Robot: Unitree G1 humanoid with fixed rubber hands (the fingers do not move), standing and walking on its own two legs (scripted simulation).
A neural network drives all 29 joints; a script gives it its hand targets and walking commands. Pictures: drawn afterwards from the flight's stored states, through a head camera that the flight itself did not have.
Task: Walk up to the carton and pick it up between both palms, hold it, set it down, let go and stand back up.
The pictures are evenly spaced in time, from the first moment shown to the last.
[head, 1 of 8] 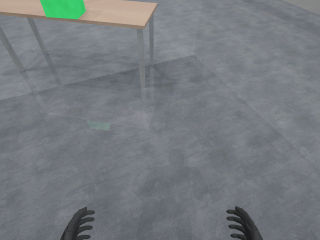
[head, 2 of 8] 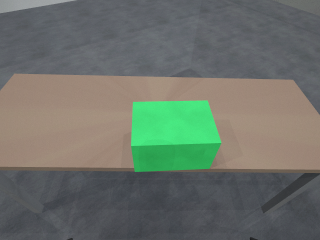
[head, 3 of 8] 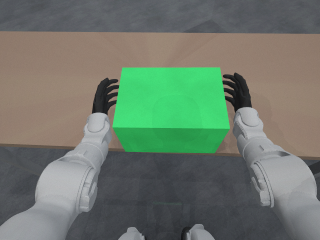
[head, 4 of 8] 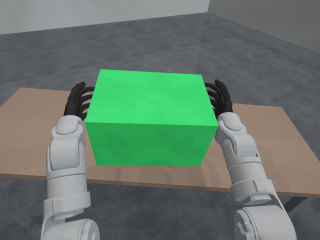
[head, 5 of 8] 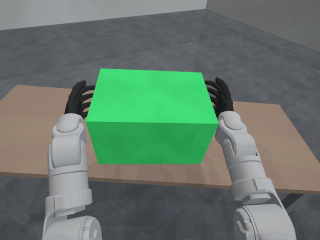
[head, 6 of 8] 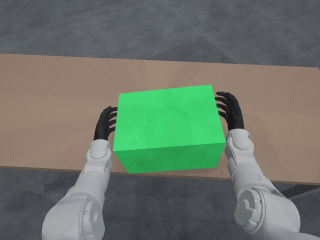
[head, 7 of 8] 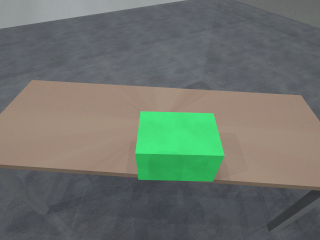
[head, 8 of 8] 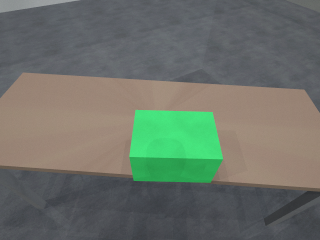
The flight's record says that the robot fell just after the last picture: no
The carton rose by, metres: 0.23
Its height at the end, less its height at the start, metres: +0.00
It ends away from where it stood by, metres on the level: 0.01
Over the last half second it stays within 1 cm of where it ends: yes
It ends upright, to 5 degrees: yes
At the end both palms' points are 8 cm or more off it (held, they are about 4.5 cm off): yes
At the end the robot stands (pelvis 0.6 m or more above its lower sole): yes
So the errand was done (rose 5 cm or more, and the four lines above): yes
